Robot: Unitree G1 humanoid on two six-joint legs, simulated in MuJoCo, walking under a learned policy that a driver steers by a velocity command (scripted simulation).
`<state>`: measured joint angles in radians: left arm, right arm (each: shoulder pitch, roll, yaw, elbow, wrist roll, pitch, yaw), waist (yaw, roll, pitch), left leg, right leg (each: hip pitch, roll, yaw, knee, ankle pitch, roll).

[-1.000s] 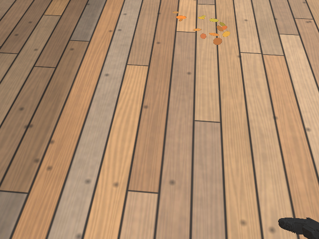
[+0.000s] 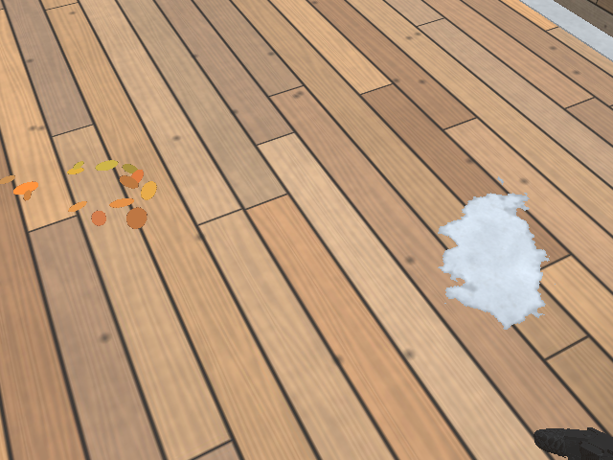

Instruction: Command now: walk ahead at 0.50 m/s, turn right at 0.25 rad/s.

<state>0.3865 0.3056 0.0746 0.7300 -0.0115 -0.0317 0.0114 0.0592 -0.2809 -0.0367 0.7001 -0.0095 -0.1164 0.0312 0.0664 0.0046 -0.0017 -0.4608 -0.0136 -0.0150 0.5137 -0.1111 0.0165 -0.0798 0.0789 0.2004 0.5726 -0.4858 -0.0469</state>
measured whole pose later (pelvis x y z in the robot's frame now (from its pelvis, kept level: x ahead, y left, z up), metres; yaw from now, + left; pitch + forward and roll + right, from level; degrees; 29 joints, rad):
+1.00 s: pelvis +0.50 +0.08 -0.01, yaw +26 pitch +2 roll -2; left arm 0.31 0.31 0.08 0.85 -0.01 -0.05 0.01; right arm 0.08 -0.30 -0.06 0.60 0.02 -0.02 0.04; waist 0.05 0.02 0.06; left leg -0.53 -0.01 0.04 0.66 -0.15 0.09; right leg -0.05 -0.10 -0.17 0.75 -0.47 0.05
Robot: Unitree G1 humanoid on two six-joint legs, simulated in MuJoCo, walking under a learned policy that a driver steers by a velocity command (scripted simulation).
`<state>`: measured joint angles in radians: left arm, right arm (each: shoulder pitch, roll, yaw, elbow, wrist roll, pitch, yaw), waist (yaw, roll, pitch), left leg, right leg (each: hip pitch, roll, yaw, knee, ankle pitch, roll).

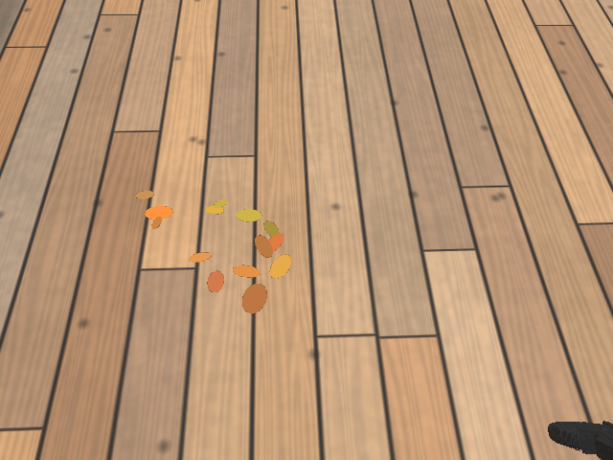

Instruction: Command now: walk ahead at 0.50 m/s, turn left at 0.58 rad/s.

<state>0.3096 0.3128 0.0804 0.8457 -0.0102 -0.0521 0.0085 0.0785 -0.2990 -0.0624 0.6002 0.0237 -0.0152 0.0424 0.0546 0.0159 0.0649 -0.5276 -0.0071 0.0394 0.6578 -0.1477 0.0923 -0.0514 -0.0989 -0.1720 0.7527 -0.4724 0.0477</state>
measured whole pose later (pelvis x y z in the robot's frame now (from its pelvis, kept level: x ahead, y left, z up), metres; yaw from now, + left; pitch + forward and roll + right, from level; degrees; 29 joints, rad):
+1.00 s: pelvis +0.52 +0.12 +0.01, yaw +31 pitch +2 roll -1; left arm 0.37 0.31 0.05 0.92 -0.02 -0.05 0.00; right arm 0.05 -0.27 -0.04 0.58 0.01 -0.04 0.03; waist 0.07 0.01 0.06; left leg -0.49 0.00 0.02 0.58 -0.11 0.07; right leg -0.02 -0.08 -0.12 0.66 -0.49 0.02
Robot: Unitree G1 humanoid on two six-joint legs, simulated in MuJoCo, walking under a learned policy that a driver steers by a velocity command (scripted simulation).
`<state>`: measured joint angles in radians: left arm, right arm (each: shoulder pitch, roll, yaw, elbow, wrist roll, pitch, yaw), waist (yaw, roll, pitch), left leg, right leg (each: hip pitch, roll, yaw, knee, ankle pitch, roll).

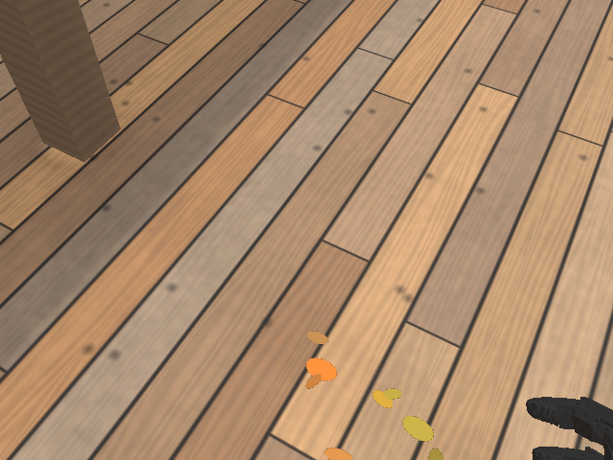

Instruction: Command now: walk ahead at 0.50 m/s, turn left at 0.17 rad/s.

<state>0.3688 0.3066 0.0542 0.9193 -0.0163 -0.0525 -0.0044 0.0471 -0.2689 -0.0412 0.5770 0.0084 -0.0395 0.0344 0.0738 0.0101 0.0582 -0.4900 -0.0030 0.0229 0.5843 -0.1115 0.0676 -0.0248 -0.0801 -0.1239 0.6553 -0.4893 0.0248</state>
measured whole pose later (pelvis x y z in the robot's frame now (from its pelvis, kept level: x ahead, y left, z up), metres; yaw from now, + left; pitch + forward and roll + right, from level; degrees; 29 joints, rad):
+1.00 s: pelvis +0.58 -0.07 +0.00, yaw -25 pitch +3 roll +1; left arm 0.38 0.31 0.08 0.76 -0.02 -0.02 0.02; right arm 0.05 -0.27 -0.04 0.67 -0.01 -0.13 0.01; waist 0.07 -0.01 0.00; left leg -0.46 -0.03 -0.05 0.49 -0.08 0.01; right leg -0.12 0.10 0.24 0.63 -0.48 -0.05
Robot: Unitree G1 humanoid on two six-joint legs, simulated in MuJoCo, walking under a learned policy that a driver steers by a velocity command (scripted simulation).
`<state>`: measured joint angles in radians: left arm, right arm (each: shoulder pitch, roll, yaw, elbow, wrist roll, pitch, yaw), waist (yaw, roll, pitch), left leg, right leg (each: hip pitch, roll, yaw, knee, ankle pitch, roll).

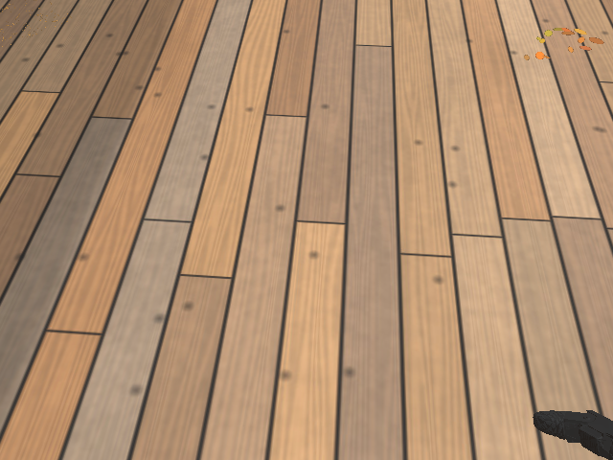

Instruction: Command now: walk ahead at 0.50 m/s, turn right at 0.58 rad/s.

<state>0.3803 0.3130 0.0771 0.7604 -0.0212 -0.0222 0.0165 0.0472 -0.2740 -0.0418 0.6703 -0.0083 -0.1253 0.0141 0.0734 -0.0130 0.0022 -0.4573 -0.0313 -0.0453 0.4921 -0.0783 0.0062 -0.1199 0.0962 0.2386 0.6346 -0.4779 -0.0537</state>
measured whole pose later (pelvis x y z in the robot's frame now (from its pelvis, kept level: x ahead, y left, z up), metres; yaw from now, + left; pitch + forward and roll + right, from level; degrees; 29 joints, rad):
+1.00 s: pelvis +0.27 -0.01 +0.01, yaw -22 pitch -1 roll +0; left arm 0.20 0.23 0.04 0.74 0.02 0.03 0.01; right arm 0.19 -0.23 -0.01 0.84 -0.02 -0.02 -0.01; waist 0.01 -0.02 0.02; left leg -0.24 0.01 0.00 0.54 -0.30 -0.01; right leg -0.29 0.04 0.07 0.52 -0.21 0.00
